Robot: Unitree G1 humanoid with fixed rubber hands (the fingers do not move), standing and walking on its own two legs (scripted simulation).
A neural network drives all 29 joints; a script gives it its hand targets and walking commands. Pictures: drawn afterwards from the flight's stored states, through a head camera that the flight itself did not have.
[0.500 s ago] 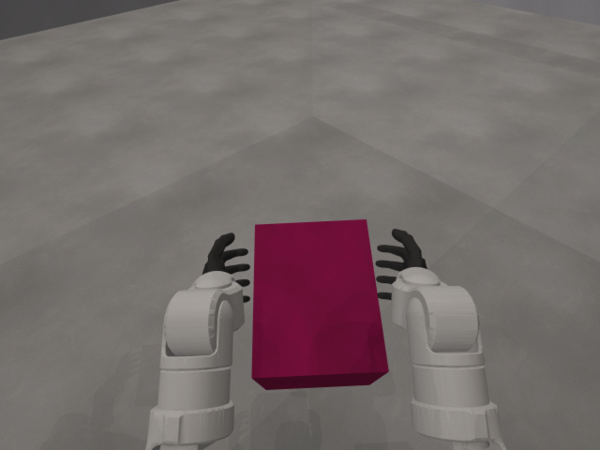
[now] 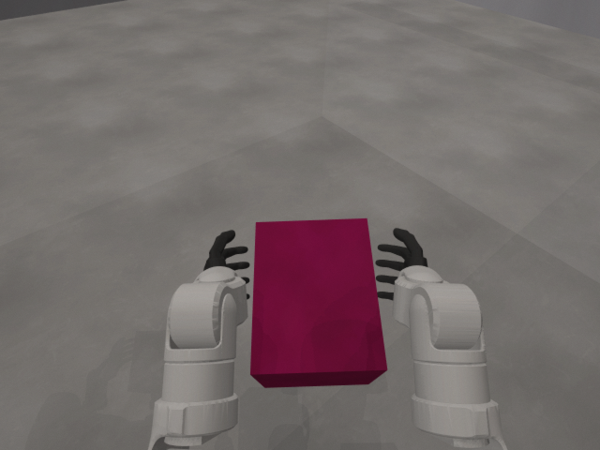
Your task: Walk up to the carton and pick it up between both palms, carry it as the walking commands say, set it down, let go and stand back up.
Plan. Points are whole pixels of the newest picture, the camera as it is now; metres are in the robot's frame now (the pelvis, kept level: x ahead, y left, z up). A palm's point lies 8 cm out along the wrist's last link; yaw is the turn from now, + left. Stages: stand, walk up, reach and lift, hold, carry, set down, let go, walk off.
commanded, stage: carry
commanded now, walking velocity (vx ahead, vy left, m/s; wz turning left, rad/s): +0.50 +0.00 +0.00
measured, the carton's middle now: (314, 306) +0.34 +0.00 +0.00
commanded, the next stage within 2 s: none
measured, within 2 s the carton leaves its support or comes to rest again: neither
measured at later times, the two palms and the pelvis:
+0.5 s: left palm (234, 148) +0.63 +0.14 +0.08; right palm (360, 147) +0.63 -0.10 +0.09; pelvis +0.32 +0.02 -0.01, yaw -1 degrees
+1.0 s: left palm (268, 70) +0.98 +0.10 +0.09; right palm (362, 73) +0.98 -0.15 +0.09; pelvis +0.67 -0.02 +0.00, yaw -1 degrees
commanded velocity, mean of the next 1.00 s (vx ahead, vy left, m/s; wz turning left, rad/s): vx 0.50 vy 0.00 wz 0.00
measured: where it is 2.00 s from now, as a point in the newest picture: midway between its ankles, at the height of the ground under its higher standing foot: (303, 211)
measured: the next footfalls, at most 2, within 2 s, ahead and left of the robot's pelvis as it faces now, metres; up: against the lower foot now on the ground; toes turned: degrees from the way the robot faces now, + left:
right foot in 0.20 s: +0.15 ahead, -0.10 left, +0.00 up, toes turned -10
left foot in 0.48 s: +0.49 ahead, +0.11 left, +0.00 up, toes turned +9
